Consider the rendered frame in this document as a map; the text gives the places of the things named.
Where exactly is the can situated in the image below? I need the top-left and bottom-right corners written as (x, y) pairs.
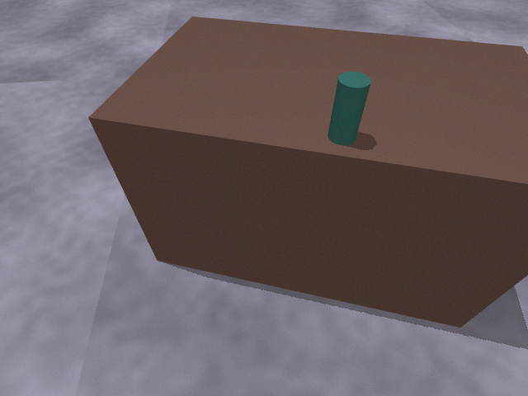
top-left (328, 72), bottom-right (371, 145)

